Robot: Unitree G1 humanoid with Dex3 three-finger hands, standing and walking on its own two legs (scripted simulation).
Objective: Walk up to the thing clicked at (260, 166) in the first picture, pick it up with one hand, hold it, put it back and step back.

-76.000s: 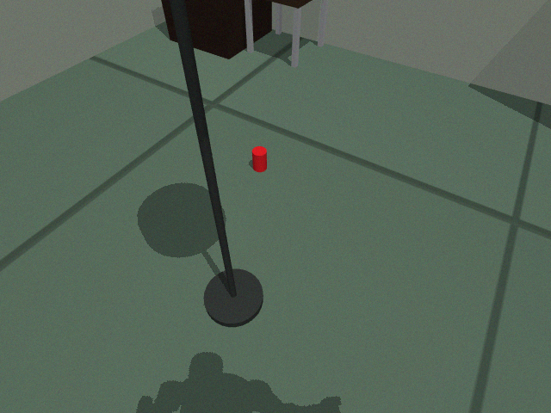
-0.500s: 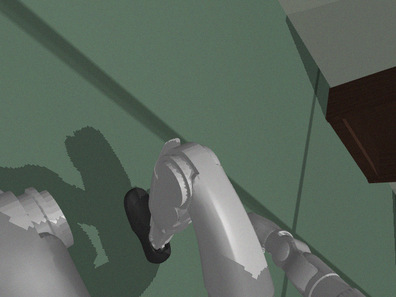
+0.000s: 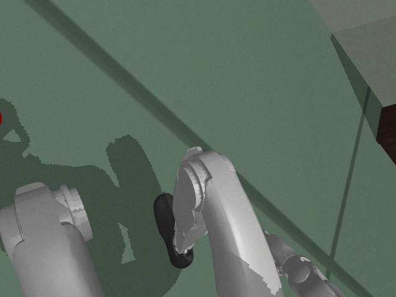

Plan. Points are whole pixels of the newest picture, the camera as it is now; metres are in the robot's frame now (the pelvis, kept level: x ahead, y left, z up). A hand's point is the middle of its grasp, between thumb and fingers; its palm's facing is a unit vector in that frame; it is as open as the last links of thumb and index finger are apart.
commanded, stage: home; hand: left
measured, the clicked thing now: out of the picture +0.48 +0.29 -0.26
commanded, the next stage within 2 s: none
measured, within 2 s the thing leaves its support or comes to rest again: neither
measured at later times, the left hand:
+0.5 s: hand out of the picture +0.32 +0.40 +0.02, palm faces +0.32 -0.79 -0.52, open 17.1 cm
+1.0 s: hand out of the picture +0.26 +0.27 +0.22, palm faces +0.36 -0.84 -0.40, open 17.4 cm
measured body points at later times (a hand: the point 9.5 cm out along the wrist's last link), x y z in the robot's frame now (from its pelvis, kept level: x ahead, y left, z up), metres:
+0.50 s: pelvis +0.01 -0.01 +0.10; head +0.21 +0.09 +0.50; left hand +0.30 +0.44 +0.05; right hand +0.20 -0.23 -0.02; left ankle +0.08 +0.12 -0.28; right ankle +0.14 -0.14 -0.28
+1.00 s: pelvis +0.08 -0.02 +0.32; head +0.18 +0.02 +0.76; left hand +0.23 +0.32 +0.25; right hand +0.29 -0.23 +0.23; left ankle +0.07 +0.12 -0.28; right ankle +0.14 -0.14 -0.28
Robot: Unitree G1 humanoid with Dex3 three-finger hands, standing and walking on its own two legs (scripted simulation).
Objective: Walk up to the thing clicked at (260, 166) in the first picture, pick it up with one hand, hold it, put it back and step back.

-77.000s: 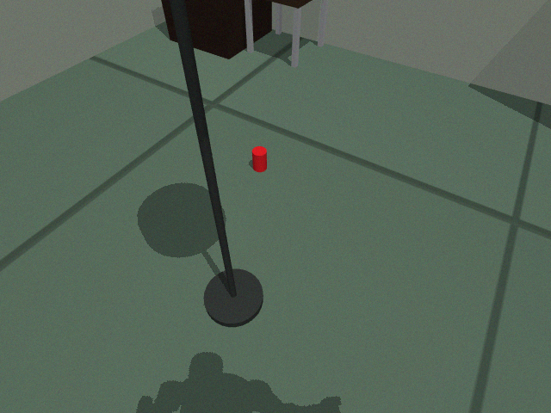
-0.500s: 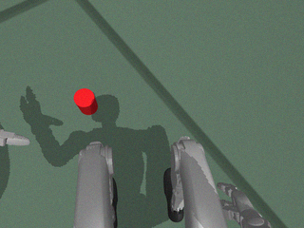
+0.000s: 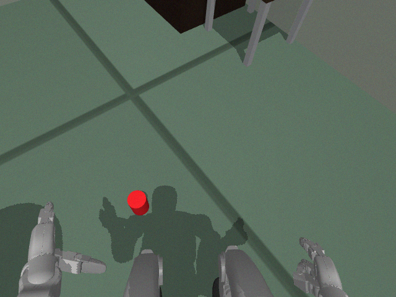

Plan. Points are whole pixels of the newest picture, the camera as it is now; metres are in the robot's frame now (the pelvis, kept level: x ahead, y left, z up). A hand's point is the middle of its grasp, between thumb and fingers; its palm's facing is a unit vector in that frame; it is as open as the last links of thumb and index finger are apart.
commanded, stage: home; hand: left
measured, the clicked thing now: (138, 203) +0.47 +0.20 -0.58
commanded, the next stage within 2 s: stand in 1.94 s
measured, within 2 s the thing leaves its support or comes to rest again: neither
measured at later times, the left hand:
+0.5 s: hand (73, 273) +0.19 +0.19 +0.02, palm faces +0.14 -0.94 -0.30, open 17.5 cm
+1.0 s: hand (77, 273) +0.19 +0.19 +0.02, palm faces +0.13 -0.95 -0.29, open 17.4 cm
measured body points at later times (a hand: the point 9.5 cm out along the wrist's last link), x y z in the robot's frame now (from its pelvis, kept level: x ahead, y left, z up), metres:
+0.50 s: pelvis +0.02 +0.01 +0.08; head +0.04 +0.01 +0.53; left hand +0.18 +0.24 +0.04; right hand +0.20 -0.22 +0.01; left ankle +0.03 +0.14 -0.61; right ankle +0.04 -0.13 -0.61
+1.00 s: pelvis +0.02 +0.00 +0.08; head +0.04 +0.01 +0.53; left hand +0.18 +0.24 +0.04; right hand +0.18 -0.23 +0.00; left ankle +0.03 +0.14 -0.61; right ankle +0.04 -0.13 -0.61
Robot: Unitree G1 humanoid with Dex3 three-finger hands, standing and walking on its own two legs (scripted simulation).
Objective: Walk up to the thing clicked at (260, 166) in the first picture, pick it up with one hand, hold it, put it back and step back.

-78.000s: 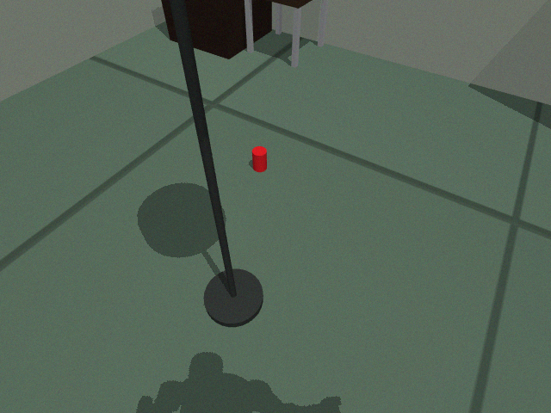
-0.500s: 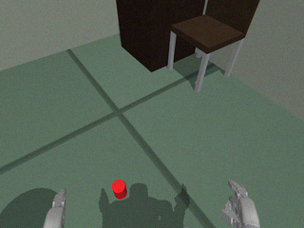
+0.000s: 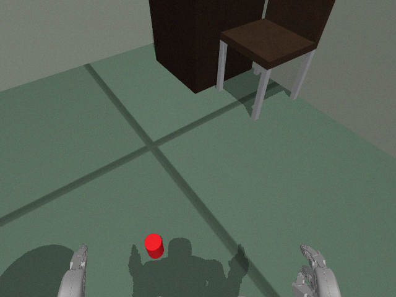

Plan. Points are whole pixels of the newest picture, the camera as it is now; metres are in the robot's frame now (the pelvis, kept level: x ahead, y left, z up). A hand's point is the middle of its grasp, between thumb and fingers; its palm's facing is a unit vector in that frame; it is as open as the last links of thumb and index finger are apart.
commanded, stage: home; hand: left
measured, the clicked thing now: (154, 246) +0.45 +0.19 -0.66
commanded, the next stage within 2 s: stand in 0.94 s
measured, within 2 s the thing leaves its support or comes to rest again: neither
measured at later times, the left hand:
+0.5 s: hand (106, 294) +0.16 +0.18 -0.06, palm faces +0.11 -0.95 -0.29, open 17.5 cm
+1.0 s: hand (104, 290) +0.17 +0.19 -0.06, palm faces +0.11 -0.95 -0.28, open 17.5 cm
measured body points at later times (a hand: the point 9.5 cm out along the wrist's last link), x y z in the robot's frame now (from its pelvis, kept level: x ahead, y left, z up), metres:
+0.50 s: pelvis +0.00 +0.00 +0.00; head +0.02 +0.00 +0.45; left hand +0.15 +0.23 -0.04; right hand +0.16 -0.24 -0.07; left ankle +0.01 +0.13 -0.69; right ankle +0.01 -0.13 -0.69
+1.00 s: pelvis +0.00 +0.00 +0.00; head +0.02 +0.01 +0.45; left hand +0.16 +0.23 -0.04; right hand +0.16 -0.24 -0.07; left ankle +0.01 +0.13 -0.69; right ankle +0.01 -0.13 -0.69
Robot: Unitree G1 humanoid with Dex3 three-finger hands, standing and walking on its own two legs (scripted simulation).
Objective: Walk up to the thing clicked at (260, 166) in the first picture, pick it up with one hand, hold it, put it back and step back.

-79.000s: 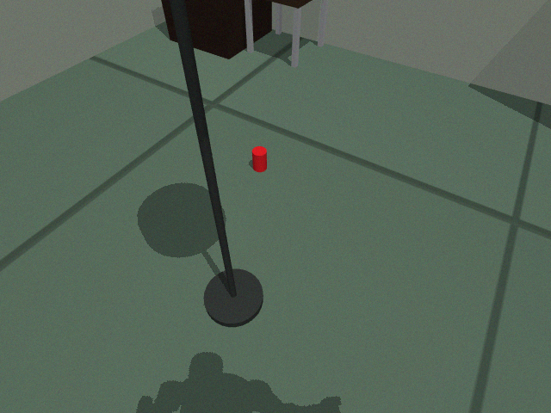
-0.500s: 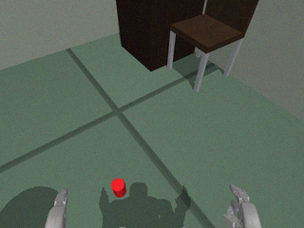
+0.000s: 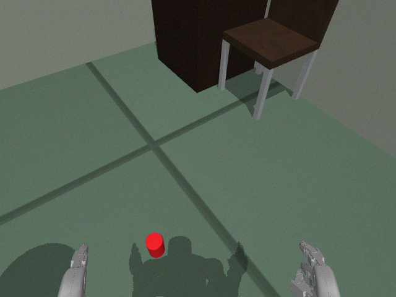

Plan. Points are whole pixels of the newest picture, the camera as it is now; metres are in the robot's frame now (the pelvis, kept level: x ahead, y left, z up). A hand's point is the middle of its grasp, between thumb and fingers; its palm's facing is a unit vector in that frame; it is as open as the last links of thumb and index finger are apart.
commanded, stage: stand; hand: left
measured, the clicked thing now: (155, 245) +0.45 +0.19 -0.66
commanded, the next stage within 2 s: none
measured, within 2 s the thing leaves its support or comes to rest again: neither
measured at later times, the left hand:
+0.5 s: hand (107, 290) +0.17 +0.18 -0.07, palm faces +0.06 -0.95 -0.31, open 9.1 cm
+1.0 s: hand out of the picture +0.06 +0.25 -0.11, palm faces -0.02 -0.94 -0.34, open 7.4 cm
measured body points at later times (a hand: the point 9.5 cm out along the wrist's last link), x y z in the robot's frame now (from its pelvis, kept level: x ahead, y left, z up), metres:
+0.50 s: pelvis +0.00 +0.00 +0.00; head +0.02 +0.00 +0.45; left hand +0.16 +0.23 -0.05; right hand +0.16 -0.24 -0.08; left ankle +0.01 +0.13 -0.69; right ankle +0.01 -0.13 -0.69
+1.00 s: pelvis -0.01 +0.01 +0.04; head -0.02 +0.01 +0.49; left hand +0.06 +0.30 -0.09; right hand +0.05 -0.28 -0.09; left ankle +0.01 +0.13 -0.69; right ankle +0.01 -0.13 -0.69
